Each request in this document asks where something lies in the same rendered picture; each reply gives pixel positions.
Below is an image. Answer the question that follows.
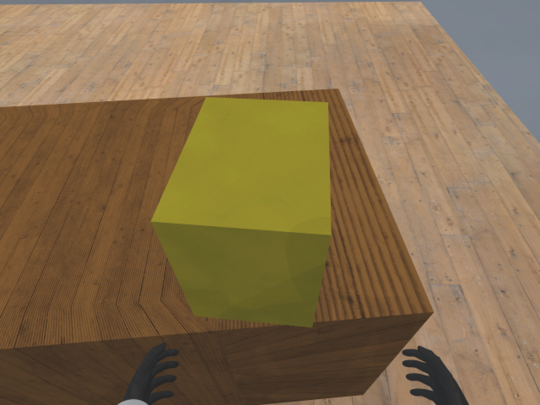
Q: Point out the carton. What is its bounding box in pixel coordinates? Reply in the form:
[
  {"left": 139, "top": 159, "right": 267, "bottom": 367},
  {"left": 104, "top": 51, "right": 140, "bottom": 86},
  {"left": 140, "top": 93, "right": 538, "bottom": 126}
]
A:
[{"left": 151, "top": 97, "right": 332, "bottom": 327}]

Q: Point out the right robot hand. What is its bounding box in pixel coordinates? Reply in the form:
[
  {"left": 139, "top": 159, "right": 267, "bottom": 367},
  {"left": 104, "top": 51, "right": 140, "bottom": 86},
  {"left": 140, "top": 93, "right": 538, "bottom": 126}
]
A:
[{"left": 402, "top": 346, "right": 469, "bottom": 405}]

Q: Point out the pedestal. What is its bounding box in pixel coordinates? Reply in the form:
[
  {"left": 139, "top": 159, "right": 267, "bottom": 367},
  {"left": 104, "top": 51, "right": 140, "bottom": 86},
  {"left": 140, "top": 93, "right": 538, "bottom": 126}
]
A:
[{"left": 0, "top": 89, "right": 434, "bottom": 405}]

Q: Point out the left robot hand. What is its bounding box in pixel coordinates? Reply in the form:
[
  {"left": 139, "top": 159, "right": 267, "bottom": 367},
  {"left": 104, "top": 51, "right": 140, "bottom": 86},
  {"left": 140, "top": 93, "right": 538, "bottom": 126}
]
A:
[{"left": 122, "top": 343, "right": 179, "bottom": 405}]

